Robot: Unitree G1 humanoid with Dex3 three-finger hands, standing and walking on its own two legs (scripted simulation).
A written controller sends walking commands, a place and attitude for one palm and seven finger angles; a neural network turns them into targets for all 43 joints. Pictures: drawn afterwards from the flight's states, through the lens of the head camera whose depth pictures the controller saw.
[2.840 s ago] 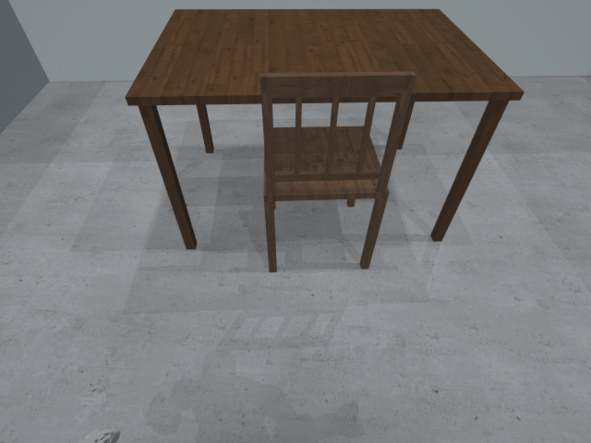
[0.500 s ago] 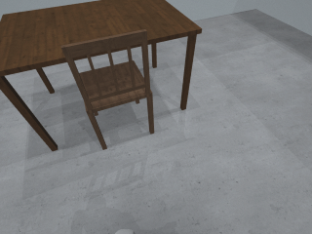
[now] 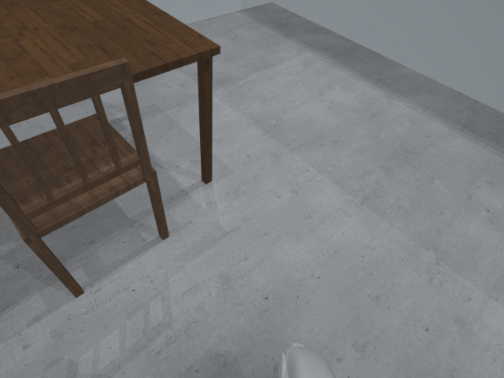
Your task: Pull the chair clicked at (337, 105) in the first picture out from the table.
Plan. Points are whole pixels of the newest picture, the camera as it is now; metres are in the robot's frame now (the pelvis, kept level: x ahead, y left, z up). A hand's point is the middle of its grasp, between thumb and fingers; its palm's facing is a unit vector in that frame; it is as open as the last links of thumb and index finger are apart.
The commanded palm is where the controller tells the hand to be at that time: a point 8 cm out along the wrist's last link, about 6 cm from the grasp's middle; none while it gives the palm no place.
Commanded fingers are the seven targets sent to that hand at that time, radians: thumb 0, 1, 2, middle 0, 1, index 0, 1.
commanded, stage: walk to a spot facing it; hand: left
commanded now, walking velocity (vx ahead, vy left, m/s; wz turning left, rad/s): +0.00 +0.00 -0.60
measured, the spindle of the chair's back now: (71, 149) +0.63 +0.51 -0.12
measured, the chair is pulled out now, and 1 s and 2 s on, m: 0.00 0.00 0.00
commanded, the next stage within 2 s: turn to face it in 1.28 s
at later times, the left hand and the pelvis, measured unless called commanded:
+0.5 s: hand (182, 327) +0.23 +0.14 -0.16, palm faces -0.25 -0.93 -0.25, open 7.4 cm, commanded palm none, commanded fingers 0.00 0.90 0.90 -0.20 -0.30 -0.20 -0.30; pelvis +0.09 -0.03 -0.01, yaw -17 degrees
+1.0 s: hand (168, 302) +0.29 +0.18 -0.18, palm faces -0.49 -0.85 -0.18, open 7.4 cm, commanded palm none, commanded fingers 0.00 0.90 0.90 -0.20 -0.30 -0.20 -0.30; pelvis +0.15 +0.01 +0.00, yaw -36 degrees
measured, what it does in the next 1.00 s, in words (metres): walks ahead, turning right: right foot, then left foot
